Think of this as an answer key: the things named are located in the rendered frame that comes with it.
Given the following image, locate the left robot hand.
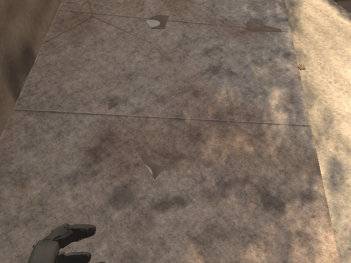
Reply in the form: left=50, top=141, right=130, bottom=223
left=27, top=223, right=105, bottom=263

